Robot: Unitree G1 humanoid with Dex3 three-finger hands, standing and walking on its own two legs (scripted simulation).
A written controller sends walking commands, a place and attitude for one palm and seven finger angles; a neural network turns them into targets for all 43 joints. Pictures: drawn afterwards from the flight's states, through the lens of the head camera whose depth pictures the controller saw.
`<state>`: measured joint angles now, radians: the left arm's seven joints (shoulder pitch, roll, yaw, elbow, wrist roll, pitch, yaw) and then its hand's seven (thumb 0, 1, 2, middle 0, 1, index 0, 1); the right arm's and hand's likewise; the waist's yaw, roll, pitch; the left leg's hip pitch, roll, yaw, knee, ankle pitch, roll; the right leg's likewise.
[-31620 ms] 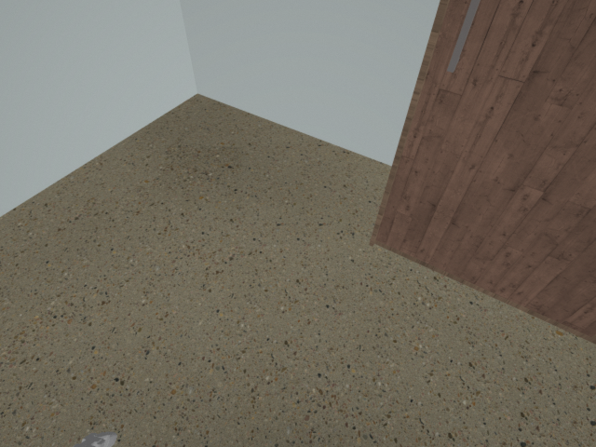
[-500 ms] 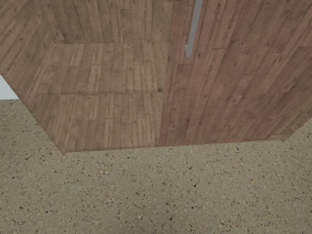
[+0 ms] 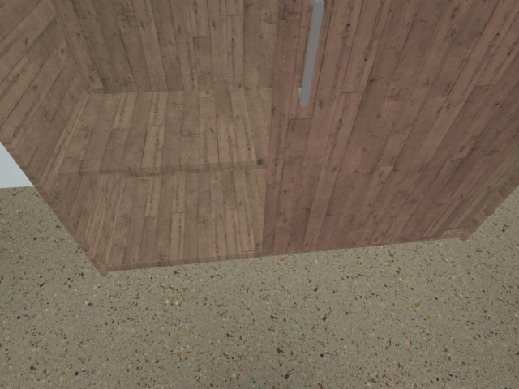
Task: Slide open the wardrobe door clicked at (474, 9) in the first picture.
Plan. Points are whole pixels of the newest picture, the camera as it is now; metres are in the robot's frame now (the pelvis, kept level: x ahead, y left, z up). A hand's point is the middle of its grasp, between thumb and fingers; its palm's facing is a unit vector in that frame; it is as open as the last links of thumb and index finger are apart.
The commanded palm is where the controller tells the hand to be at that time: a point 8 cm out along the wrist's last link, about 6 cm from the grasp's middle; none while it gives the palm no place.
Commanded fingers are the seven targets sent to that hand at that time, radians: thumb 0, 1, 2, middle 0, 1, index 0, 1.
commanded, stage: let the arm hang, fingers relaxed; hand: left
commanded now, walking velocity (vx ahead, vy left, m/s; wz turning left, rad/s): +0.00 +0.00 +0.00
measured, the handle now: (308, 55) +0.74 -0.06 +0.17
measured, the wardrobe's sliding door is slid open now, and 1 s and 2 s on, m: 0.66 0.66 0.66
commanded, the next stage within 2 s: look to check the result in 0.06 s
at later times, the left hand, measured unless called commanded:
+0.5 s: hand out of the picture +0.00 +0.17 -0.18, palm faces +0.01 -0.98 -0.18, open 7.4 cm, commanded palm none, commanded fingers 0.00 0.90 0.90 -0.20 -0.30 -0.20 -0.30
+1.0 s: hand out of the picture +0.02 +0.16 -0.18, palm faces +0.01 -0.99 -0.17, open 7.4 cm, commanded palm none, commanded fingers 0.00 0.90 0.90 -0.20 -0.30 -0.20 -0.30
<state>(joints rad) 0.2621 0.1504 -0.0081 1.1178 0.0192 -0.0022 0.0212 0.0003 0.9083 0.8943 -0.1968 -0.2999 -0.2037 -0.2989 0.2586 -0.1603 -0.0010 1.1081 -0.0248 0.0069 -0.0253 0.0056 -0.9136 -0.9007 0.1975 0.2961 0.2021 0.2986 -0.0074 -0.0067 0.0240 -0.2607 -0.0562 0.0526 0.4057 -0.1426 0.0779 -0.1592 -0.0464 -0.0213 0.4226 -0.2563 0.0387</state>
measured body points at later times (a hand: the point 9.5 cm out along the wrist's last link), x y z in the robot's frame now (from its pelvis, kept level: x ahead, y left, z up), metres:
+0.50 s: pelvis +0.02 +0.00 +0.00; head +0.04 +0.00 +0.45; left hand +0.00 +0.22 -0.16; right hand +0.03 -0.23 -0.15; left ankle +0.05 +0.07 -0.74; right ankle -0.02 -0.15 -0.74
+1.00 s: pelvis +0.03 -0.01 +0.00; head +0.05 +0.00 +0.45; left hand +0.02 +0.22 -0.16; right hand +0.04 -0.24 -0.15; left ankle +0.05 +0.07 -0.74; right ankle -0.02 -0.15 -0.74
